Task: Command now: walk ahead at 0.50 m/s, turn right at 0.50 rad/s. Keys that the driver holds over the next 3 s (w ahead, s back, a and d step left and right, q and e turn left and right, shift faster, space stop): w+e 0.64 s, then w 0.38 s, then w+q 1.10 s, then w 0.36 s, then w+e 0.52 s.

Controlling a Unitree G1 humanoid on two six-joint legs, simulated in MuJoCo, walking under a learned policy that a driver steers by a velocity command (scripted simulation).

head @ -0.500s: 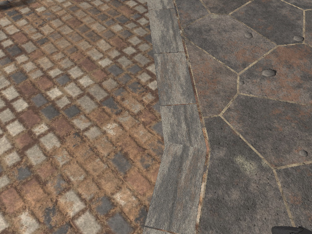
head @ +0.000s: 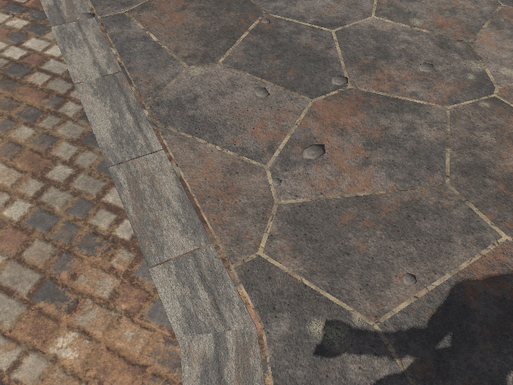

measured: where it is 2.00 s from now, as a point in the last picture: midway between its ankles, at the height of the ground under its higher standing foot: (346, 195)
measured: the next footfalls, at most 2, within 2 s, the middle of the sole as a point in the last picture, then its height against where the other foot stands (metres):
right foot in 0.14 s outside the picture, level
left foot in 0.62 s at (251, 360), level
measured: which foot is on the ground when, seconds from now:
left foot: down 0.00-0.12, up 0.14-0.60, down 0.62-1.00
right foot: up 0.00-0.12, down 0.14-0.62, up 0.64-1.00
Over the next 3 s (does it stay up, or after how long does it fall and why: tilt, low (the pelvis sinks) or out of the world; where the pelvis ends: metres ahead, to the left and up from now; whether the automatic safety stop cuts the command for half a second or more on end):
stays up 1.56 -0.23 0.00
